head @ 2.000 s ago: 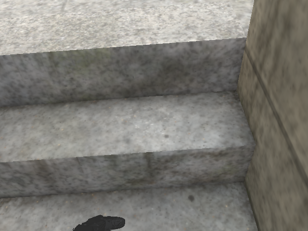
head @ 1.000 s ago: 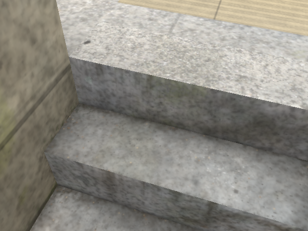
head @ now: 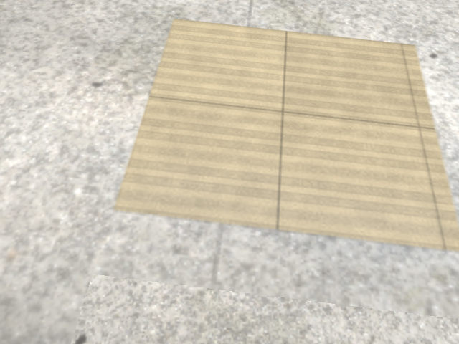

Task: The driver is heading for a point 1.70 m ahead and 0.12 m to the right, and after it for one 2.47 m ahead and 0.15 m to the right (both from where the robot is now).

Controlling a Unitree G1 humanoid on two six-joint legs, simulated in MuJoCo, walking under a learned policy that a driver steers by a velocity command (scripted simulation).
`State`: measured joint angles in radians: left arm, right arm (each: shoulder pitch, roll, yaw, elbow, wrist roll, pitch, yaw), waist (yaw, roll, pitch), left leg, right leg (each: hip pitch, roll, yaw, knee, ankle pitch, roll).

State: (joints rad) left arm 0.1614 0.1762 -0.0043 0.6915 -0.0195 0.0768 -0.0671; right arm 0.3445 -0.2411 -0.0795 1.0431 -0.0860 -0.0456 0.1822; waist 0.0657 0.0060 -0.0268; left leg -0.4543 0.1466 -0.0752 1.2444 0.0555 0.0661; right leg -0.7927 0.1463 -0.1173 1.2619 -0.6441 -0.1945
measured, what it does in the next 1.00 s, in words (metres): climbs: left foot 0.21 m higher, then right foot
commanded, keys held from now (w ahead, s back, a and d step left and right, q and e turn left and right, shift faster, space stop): e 0.20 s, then no key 0.80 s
